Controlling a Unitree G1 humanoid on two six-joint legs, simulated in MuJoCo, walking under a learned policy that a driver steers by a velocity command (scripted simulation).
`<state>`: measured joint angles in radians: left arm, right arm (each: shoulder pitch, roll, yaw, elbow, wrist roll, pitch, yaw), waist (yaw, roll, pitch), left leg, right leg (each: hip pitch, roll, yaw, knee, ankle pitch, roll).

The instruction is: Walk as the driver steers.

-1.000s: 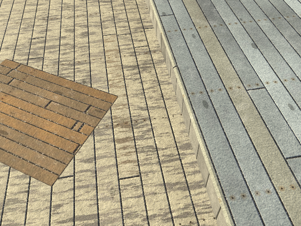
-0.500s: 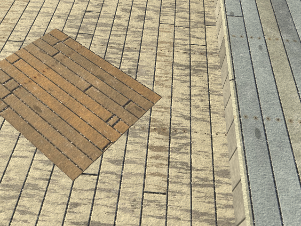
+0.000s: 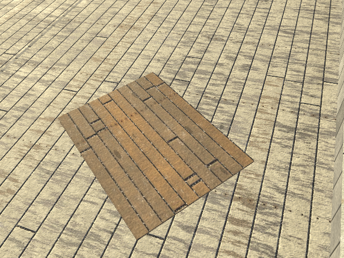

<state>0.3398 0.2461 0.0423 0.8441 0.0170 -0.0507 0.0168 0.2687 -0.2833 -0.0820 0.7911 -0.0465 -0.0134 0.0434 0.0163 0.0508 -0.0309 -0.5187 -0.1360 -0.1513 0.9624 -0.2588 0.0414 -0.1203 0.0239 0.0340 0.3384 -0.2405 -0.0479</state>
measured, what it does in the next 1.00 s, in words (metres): walks ahead: left foot, then right foot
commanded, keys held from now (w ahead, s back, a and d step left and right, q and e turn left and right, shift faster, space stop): w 0.60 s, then no key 0.40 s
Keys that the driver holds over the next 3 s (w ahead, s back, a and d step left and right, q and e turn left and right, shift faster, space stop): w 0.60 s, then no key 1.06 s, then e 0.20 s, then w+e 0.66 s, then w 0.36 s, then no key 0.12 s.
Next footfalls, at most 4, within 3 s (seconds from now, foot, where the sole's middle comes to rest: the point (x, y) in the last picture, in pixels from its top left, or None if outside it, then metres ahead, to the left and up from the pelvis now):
0.32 left None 0.26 0.12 -0.79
0.80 right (207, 253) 0.56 -0.03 -0.79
1.20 left None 0.48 0.16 -0.79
2.58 left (204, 170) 0.95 -0.04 -0.79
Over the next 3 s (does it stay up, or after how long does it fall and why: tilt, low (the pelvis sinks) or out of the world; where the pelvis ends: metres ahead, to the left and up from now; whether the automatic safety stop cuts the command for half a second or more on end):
stays up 0.95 -0.16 -0.01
